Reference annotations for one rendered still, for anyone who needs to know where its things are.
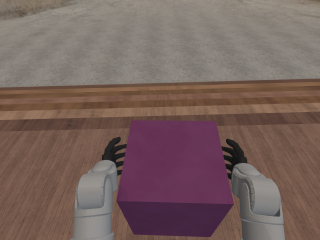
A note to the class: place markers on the left robot forearm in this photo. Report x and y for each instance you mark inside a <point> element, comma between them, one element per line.
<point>93,203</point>

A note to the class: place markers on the left robot hand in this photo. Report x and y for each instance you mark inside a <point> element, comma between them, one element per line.
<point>111,149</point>

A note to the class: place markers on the right robot forearm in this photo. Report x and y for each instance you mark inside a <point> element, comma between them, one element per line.
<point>260,204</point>

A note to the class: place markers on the right robot hand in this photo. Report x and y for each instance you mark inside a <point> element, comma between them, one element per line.
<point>237,156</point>

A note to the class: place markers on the carton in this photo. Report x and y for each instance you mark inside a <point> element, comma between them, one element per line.
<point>174,180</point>

